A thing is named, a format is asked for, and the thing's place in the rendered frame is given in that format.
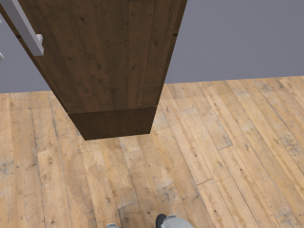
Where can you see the right robot shin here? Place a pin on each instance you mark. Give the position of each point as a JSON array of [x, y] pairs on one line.
[[169, 217]]

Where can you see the handle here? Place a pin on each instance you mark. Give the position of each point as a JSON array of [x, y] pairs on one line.
[[22, 24]]

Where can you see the cupboard door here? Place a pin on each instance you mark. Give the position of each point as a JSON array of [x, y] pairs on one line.
[[103, 55]]

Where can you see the robot right thigh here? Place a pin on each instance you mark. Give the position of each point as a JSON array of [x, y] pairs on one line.
[[176, 223]]

